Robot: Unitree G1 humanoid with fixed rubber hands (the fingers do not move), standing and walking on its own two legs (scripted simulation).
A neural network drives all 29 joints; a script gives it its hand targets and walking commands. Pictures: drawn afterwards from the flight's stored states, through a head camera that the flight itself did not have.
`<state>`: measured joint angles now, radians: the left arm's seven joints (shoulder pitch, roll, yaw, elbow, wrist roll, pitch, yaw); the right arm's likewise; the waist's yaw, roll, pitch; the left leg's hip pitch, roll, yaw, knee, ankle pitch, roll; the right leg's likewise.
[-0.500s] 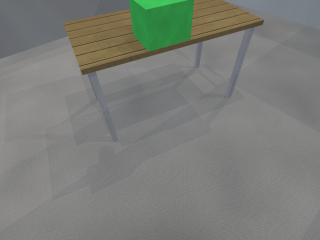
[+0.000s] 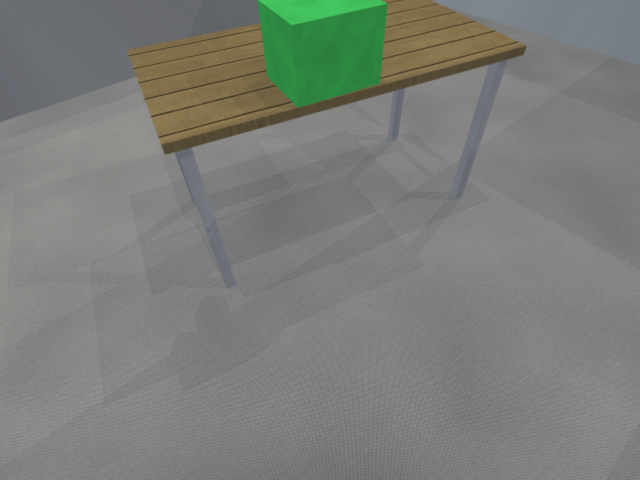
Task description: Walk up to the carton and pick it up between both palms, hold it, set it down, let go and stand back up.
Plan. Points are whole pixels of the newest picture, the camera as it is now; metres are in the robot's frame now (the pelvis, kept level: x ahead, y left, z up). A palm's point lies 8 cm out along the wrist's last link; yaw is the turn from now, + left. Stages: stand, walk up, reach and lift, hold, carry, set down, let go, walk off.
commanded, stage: stand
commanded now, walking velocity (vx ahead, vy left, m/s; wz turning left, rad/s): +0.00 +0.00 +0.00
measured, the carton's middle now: (321, 43) +1.20 +0.01 +0.03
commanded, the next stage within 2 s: walk up in 1.72 s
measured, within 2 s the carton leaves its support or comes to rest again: neither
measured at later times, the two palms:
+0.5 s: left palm out of the picture +0.03 +0.24 -0.13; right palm out of the picture +0.02 -0.25 -0.13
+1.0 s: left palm out of the picture +0.03 +0.24 -0.13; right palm out of the picture +0.01 -0.25 -0.13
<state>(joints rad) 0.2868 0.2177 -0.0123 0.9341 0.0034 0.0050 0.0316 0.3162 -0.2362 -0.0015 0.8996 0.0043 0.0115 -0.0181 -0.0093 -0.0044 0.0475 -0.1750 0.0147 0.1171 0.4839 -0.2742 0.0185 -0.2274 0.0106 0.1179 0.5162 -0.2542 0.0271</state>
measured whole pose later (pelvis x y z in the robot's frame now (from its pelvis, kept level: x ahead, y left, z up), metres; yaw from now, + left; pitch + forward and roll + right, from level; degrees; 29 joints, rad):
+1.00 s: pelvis +0.01 +0.00 +0.00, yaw -1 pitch -2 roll +1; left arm 0.28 0.20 -0.02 0.98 0.00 0.00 0.04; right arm 0.32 -0.22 -0.01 0.95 0.00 0.01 -0.03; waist -0.01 0.00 0.05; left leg -0.17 0.02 0.12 0.47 -0.28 0.01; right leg -0.22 0.02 0.12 0.50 -0.25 0.02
